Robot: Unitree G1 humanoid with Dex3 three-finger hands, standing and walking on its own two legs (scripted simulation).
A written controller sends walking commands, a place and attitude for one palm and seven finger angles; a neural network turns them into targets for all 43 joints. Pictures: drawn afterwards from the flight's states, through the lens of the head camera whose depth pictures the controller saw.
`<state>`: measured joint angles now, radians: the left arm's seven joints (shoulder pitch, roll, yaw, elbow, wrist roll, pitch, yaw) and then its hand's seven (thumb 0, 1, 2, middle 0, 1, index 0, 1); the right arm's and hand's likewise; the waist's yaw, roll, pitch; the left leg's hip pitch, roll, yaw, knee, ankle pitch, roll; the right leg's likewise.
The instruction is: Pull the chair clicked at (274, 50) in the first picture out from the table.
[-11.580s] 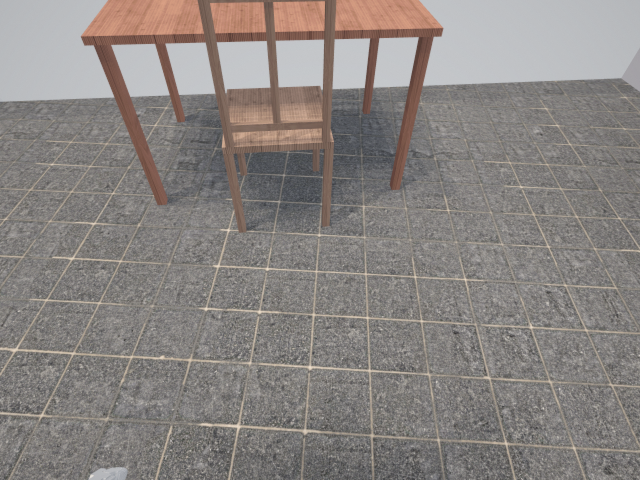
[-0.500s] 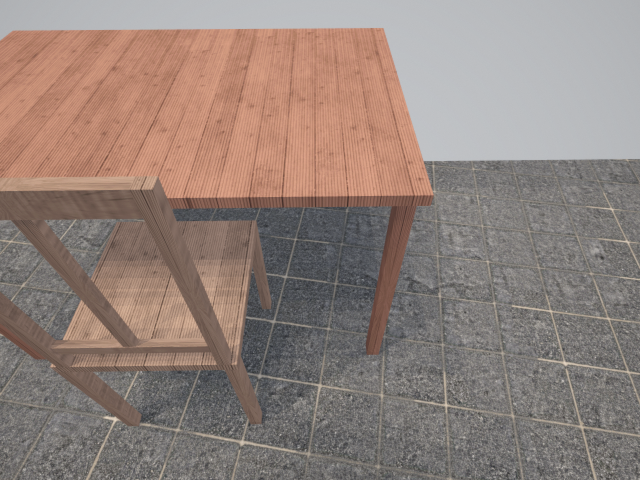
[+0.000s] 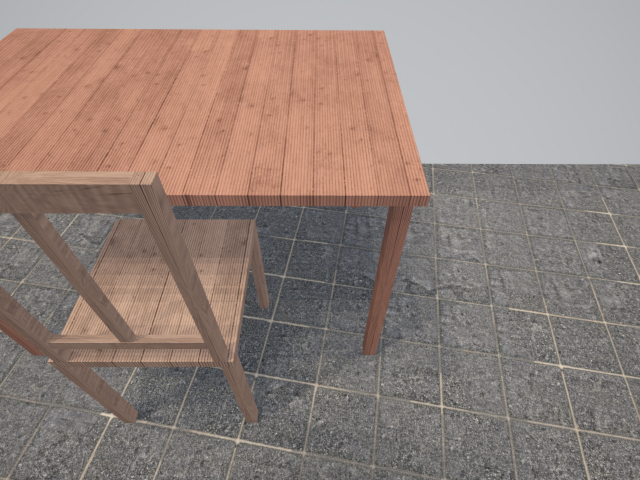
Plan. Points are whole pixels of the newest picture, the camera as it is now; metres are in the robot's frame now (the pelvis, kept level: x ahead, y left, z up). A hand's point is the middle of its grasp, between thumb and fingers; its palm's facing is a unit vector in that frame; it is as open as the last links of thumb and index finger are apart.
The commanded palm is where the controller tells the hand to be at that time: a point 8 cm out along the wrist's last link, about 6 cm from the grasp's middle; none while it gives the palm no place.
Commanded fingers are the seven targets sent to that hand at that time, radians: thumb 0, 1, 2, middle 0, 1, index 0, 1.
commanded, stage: look again from close up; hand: left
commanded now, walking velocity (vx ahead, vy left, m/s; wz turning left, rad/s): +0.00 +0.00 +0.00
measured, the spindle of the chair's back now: (86, 287) +0.40 +0.42 -0.06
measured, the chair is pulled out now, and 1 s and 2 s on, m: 0.00 0.00 0.00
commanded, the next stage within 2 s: raise the hand toward the chair's back in 0.06 s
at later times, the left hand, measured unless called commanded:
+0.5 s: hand (216, 437) +0.17 +0.14 -0.01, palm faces -0.05 -1.00 +0.07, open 8.5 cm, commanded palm +0.11 +0.22 -0.07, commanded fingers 0.00 0.48 0.72 -0.16 -0.23 -0.16 -0.23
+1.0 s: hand (167, 467) +0.15 +0.20 -0.06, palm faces -0.01 -1.00 -0.01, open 12.9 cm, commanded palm +0.12 +0.26 -0.05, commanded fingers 0.00 -0.10 0.47 -0.10 -0.14 -0.10 -0.14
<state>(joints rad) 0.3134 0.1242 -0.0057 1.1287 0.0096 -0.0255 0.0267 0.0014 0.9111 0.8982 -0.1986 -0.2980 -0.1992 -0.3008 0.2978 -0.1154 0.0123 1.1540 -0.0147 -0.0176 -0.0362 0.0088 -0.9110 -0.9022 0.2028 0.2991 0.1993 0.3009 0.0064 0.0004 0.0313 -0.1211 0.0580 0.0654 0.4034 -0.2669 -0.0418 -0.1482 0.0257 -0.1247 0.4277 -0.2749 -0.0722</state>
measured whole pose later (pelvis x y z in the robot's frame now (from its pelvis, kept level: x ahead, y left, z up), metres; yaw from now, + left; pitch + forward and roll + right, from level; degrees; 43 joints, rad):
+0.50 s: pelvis -0.05 +0.02 -0.07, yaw -1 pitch +11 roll +2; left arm 0.34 0.06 -0.01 0.13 -0.17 -0.57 -0.17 0.02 0.73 0.81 -0.17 -0.26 -0.17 -0.27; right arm 0.16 -0.29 -0.09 0.59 -0.01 -0.30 0.01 0.02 -0.91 -0.90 0.20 0.30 0.20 0.30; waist -0.01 -0.04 -0.14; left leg -0.71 0.03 0.07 0.98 -0.46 -0.01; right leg -0.76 -0.04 -0.09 1.02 -0.45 -0.05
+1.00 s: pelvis -0.08 +0.05 -0.10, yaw +0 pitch +15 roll -3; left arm 0.38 0.18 0.04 -0.08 -0.19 -0.31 -0.14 0.00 0.12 0.56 -0.12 -0.18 -0.12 -0.18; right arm 0.26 -0.18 0.05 0.52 0.00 -0.18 -0.02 0.02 -0.90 -0.90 0.21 0.30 0.21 0.30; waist 0.00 0.03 -0.12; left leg -0.97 0.03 0.01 1.22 -0.51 0.03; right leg -0.95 -0.05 -0.14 1.15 -0.47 -0.03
